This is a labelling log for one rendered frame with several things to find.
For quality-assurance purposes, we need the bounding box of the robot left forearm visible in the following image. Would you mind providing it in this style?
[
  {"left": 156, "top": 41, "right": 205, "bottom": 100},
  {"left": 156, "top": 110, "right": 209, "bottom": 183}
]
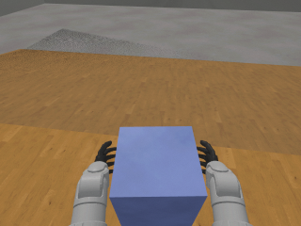
[{"left": 69, "top": 161, "right": 110, "bottom": 226}]

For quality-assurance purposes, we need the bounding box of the carton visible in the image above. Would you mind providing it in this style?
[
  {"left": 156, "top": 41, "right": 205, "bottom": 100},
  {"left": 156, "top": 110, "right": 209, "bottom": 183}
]
[{"left": 109, "top": 126, "right": 208, "bottom": 226}]

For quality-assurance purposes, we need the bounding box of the robot left hand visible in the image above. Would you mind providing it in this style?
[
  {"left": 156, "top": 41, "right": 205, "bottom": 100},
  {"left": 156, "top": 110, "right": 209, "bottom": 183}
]
[{"left": 94, "top": 140, "right": 117, "bottom": 174}]

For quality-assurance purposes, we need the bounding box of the robot right hand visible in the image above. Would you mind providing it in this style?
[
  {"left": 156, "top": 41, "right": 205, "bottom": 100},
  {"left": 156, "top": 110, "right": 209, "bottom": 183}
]
[{"left": 197, "top": 140, "right": 218, "bottom": 174}]

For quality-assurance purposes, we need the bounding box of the robot right forearm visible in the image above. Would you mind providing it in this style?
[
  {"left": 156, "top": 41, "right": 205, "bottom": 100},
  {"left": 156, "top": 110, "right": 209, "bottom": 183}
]
[{"left": 205, "top": 161, "right": 253, "bottom": 226}]

